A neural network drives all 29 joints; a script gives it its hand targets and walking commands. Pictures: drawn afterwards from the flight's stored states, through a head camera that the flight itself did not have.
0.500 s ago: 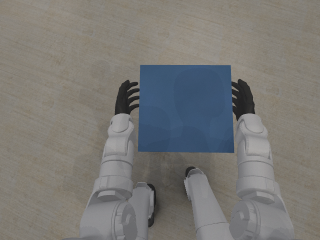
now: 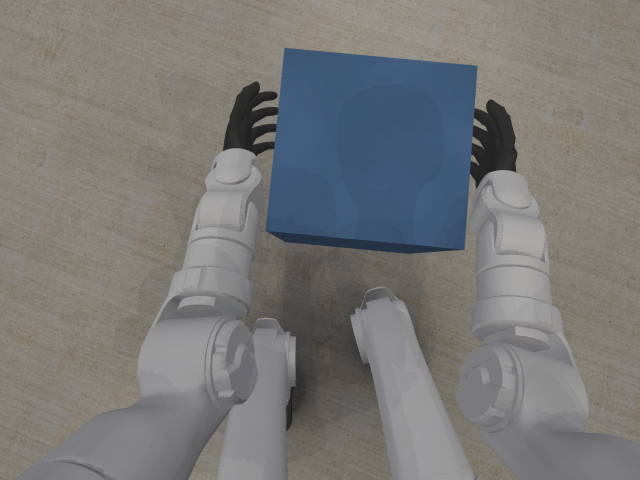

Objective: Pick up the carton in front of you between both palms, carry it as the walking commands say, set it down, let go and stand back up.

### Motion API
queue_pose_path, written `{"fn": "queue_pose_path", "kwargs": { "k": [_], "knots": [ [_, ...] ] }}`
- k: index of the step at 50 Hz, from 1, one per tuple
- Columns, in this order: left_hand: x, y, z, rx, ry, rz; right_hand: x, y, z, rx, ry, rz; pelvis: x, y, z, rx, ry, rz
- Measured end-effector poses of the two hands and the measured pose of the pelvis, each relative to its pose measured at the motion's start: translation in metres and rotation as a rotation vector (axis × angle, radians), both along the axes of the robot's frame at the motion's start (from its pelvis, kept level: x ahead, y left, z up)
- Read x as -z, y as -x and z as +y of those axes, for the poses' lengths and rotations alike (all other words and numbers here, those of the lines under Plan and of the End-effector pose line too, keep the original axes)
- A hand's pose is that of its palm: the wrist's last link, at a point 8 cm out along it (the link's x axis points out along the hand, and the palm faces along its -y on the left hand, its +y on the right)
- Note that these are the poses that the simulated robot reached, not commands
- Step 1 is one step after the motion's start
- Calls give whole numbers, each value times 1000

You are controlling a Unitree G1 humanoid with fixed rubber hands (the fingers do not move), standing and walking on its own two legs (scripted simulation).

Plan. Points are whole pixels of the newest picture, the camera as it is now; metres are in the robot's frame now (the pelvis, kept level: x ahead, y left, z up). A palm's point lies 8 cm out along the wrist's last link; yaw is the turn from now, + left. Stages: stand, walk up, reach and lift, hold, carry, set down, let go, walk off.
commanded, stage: set down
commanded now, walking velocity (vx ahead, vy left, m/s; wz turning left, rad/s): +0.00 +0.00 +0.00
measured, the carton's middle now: (360, 173) +0.45 -0.11 -0.17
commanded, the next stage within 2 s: none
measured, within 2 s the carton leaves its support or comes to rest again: rests again in 1.46 s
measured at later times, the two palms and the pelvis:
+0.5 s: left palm (280, 157) +0.52 +0.00 -0.24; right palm (468, 190) +0.41 -0.28 -0.24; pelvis -0.03 +0.01 -0.11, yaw +0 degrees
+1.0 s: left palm (284, 162) +0.54 +0.00 -0.31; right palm (453, 199) +0.41 -0.28 -0.30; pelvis -0.02 +0.02 -0.15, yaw +0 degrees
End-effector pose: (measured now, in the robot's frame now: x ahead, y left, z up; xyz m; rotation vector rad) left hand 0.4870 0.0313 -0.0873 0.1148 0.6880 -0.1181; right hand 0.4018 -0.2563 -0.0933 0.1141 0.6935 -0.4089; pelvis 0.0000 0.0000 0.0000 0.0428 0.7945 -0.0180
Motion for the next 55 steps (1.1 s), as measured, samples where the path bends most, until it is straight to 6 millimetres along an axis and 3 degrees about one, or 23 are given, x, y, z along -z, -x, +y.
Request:
{"fn": "queue_pose_path", "kwargs": {
  "k": [22,33,39,55],
  "knots": [
    [133,-31,-30,118,-20,35,127,-4,-21,76,26,51,96,24,11,-28,22,38],
    [198,-43,-41,167,-42,63,191,-7,-29,91,33,93,134,28,12,-49,30,17],
    [215,-46,-38,178,-43,73,204,-10,-25,91,40,111,143,25,10,-67,44,7],
    [225,-47,-33,209,-58,90,217,-3,-20,64,29,139,148,24,20,-67,65,8]
  ]
}}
